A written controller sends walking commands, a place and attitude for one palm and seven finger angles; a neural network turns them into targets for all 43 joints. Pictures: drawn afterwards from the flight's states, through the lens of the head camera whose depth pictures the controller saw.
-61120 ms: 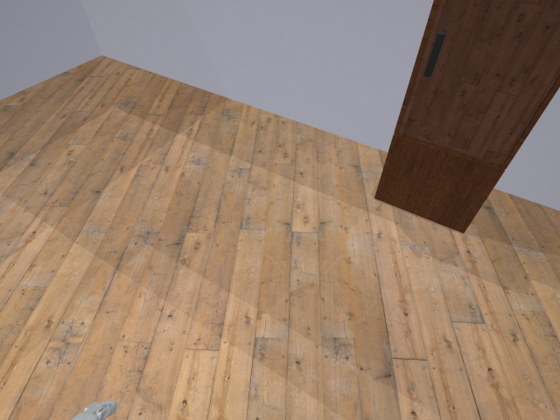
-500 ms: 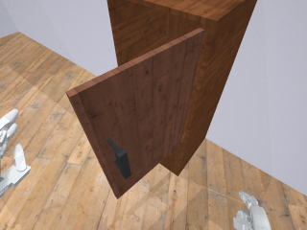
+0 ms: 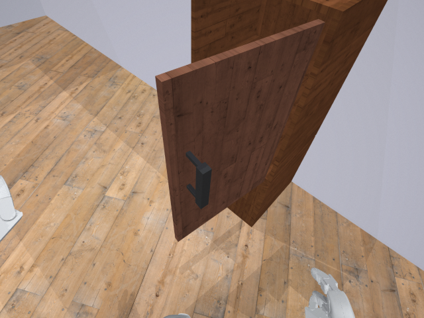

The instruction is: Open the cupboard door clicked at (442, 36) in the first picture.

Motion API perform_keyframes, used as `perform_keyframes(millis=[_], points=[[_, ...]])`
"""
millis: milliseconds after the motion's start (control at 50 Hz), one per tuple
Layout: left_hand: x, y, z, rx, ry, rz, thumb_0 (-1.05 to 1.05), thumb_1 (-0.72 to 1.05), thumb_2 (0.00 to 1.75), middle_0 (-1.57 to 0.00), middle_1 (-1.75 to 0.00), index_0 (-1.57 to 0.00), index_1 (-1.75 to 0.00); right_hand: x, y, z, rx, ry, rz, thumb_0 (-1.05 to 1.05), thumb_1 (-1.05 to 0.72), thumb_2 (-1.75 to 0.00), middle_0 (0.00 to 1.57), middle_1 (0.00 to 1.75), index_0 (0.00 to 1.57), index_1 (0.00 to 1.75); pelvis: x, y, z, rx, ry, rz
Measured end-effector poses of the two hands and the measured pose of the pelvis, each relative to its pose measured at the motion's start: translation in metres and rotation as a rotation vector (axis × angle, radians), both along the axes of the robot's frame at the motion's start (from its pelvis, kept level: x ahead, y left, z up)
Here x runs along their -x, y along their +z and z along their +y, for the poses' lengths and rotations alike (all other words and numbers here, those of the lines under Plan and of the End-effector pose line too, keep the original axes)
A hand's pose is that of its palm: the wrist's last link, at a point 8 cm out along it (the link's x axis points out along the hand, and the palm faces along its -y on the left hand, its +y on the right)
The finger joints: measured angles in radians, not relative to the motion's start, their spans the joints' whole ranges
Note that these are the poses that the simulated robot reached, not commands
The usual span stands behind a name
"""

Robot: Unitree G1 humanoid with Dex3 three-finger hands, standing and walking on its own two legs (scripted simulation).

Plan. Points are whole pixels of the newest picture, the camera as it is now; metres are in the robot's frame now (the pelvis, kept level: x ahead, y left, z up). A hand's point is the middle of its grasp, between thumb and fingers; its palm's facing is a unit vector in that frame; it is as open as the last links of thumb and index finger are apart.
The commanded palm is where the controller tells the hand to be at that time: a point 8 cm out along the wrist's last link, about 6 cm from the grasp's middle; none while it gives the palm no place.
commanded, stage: step back with the hand held close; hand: left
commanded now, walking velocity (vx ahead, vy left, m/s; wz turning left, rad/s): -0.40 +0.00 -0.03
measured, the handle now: (196, 180) +0.39 +0.08 +0.01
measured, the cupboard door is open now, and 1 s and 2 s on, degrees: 81 81 81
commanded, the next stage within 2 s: stop stepping back and stand still in 0.42 s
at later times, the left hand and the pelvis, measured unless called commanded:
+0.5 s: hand out of the picture +0.09 +0.27 +0.16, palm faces +0.44 -0.79 -0.42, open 7.4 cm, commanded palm +0.00 +0.30 +0.19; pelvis -0.13 +0.00 +0.00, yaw +1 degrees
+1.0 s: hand out of the picture -0.02 +0.25 +0.15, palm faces +0.44 -0.81 -0.38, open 7.4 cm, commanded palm -0.08 +0.29 +0.19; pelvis -0.22 -0.01 +0.01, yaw -1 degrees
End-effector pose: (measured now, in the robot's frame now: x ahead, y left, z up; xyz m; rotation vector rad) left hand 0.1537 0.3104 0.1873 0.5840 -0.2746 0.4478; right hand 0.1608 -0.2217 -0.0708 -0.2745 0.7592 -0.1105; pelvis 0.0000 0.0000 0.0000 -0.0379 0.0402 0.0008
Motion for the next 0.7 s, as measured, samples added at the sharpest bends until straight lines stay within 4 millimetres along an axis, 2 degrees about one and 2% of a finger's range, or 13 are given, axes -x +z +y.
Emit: perform_keyframes(millis=[140,200,260,360,420,480,520,580,640,700], points=[[0.010,-0.007,-0.028,0.025,-0.145,0.062,0.01,0.89,0.90,-0.21,-0.30,-0.20,-0.31,0.014,0.003,0.000,-0.027,0.021,-0.047,0.01,-0.90,-0.90,0.21,0.30,0.20,0.30,0.046,0.001,-0.006,0.002,-0.031,-0.002],[0.030,0.001,-0.039,-0.016,-0.194,0.087,0.01,0.89,0.90,-0.21,-0.30,-0.21,-0.31,0.028,0.008,-0.007,-0.037,0.010,-0.082,0.01,-0.90,-0.90,0.21,0.30,0.20,0.30,0.065,0.000,-0.011,0.006,-0.037,-0.013],[0.057,0.012,-0.043,-0.071,-0.196,0.091,0.01,0.88,0.89,-0.21,-0.30,-0.21,-0.31,0.048,0.011,-0.016,-0.046,-0.011,-0.098,0.01,-0.90,-0.90,0.21,0.30,0.20,0.30,0.081,-0.001,-0.017,0.011,-0.027,-0.024],[0.094,0.017,-0.028,-0.036,-0.087,0.050,0.01,0.88,0.89,-0.21,-0.31,-0.21,-0.31,0.093,0.015,-0.035,-0.001,-0.057,0.007,0.01,-0.90,-0.90,0.21,0.30,0.20,0.30,0.094,0.011,-0.019,-0.048,-0.041,-0.005],[0.102,0.005,-0.015,0.032,-0.015,0.029,0.01,0.88,0.89,-0.21,-0.30,-0.21,-0.31,0.116,0.016,-0.041,0.051,-0.071,0.049,0.01,-0.90,-0.90,0.21,0.30,0.20,0.30,0.105,0.013,-0.016,-0.057,-0.025,0.001],[0.105,-0.011,-0.009,0.078,-0.014,0.026,0.01,0.89,0.90,-0.21,-0.30,-0.21,-0.31,0.132,0.010,-0.043,0.109,-0.067,0.054,0.01,-0.90,-0.90,0.21,0.30,0.20,0.30,0.125,0.005,-0.006,-0.023,0.008,0.010],[0.110,-0.017,-0.010,0.069,-0.058,0.032,0.01,0.89,0.90,-0.21,-0.30,-0.20,-0.31,0.143,0.005,-0.039,0.122,-0.081,0.056,0.01,-0.90,-0.90,0.21,0.30,0.20,0.30,0.143,0.000,-0.001,-0.025,0.027,0.005],[0.126,-0.013,-0.016,0.028,-0.133,0.057,0.01,0.89,0.90,-0.21,-0.30,-0.20,-0.31,0.162,0.009,-0.024,0.073,-0.081,0.035,0.01,-0.90,-0.90,0.20,0.30,0.20,0.30,0.163,0.003,-0.002,-0.042,-0.003,-0.006],[0.150,0.008,-0.027,-0.037,-0.180,0.057,0.01,0.89,0.89,-0.21,-0.30,-0.21,-0.31,0.182,0.014,-0.009,0.008,-0.066,-0.011,0.01,-0.90,-0.90,0.20,0.30,0.20,0.30,0.175,0.008,-0.005,-0.026,-0.017,-0.008],[0.174,0.030,-0.037,-0.099,-0.195,0.014,0.01,0.88,0.89,-0.21,-0.30,-0.21,-0.31,0.199,0.012,0.001,-0.055,-0.056,-0.042,0.01,-0.90,-0.90,0.21,0.30,0.20,0.30,0.186,0.008,-0.009,-0.027,-0.031,-0.013]])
